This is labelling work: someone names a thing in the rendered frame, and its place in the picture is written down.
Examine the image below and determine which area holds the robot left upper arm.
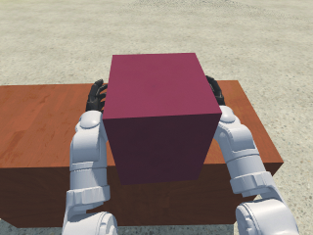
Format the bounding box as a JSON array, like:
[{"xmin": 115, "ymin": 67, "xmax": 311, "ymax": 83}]
[{"xmin": 63, "ymin": 211, "xmax": 118, "ymax": 235}]

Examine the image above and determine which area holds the carton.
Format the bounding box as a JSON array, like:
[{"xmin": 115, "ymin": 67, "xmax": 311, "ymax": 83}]
[{"xmin": 102, "ymin": 52, "xmax": 222, "ymax": 186}]

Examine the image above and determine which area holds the robot right hand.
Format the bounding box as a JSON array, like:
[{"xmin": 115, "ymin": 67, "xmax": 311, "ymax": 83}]
[{"xmin": 205, "ymin": 75, "xmax": 226, "ymax": 106}]

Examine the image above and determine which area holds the robot left hand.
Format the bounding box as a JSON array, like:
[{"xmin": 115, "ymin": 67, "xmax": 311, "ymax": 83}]
[{"xmin": 85, "ymin": 79, "xmax": 108, "ymax": 114}]

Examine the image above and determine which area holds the robot left forearm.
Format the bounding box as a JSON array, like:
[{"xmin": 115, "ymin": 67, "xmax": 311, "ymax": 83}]
[{"xmin": 62, "ymin": 111, "xmax": 111, "ymax": 235}]

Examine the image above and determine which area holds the pedestal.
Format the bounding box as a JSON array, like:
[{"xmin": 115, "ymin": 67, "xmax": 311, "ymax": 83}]
[{"xmin": 0, "ymin": 79, "xmax": 284, "ymax": 228}]

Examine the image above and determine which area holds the robot right upper arm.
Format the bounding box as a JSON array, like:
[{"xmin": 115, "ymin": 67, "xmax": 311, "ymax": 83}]
[{"xmin": 235, "ymin": 197, "xmax": 299, "ymax": 235}]

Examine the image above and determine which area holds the robot right forearm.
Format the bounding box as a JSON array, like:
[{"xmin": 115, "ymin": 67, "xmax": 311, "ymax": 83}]
[{"xmin": 213, "ymin": 105, "xmax": 299, "ymax": 234}]

